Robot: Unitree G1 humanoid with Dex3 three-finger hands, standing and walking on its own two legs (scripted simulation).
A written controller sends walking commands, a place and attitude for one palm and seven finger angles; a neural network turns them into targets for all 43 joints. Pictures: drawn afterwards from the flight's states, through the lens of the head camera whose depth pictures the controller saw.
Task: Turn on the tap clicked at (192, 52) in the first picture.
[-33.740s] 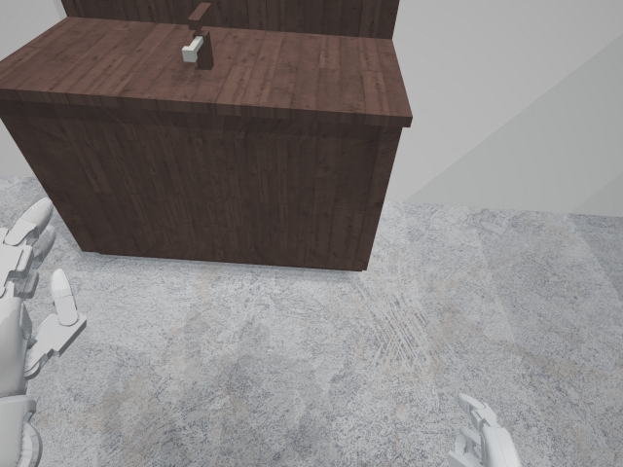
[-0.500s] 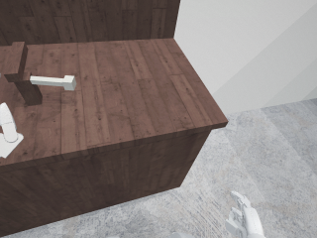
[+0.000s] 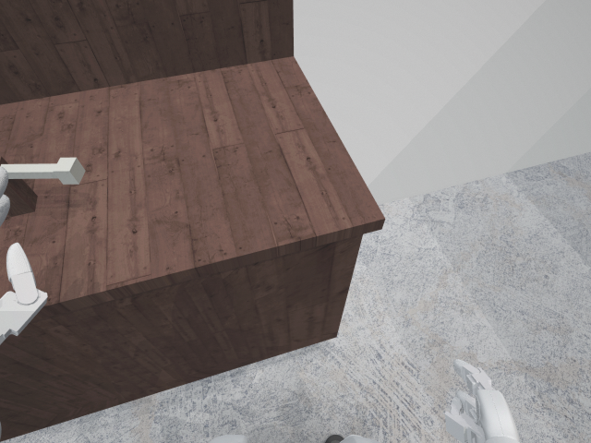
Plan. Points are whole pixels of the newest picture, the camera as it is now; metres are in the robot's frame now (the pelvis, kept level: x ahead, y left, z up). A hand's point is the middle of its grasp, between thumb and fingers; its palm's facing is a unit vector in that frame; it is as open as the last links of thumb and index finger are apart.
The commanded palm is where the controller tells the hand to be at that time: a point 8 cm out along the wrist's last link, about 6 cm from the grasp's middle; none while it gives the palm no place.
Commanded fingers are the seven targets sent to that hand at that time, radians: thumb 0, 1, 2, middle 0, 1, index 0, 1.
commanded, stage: come to a stop and stand still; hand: left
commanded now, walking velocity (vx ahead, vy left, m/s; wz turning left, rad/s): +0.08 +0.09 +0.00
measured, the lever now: (69, 171) +0.46 +0.36 +0.09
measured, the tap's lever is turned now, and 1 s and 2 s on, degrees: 74 74 74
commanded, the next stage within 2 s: look again from close up in 0.42 s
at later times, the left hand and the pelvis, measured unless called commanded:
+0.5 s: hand (5, 338) +0.19 +0.26 +0.16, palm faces +0.45 -0.84 -0.31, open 7.4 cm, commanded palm +0.13 +0.30 +0.18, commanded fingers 0.00 0.90 0.90 -0.20 -0.30 -0.20 -0.30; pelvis -0.03 +0.02 +0.00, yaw +0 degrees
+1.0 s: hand out of the picture +0.22 +0.30 +0.17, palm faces +0.44 -0.84 -0.31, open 7.4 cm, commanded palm +0.15 +0.32 +0.18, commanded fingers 0.00 0.90 0.90 -0.20 -0.30 -0.20 -0.30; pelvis -0.01 +0.04 +0.00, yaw -1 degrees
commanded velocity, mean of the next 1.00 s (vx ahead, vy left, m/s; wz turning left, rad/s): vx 0.04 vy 0.00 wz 0.00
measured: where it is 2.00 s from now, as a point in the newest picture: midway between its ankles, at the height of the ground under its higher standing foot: outside the picture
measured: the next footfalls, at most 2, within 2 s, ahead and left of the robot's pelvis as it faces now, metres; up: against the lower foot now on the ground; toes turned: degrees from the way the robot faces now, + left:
left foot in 0.12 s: +0.00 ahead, +0.15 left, +0.00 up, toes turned +2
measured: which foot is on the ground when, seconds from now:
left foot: up 0.00-0.10, down 0.12-1.00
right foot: down 0.00-1.00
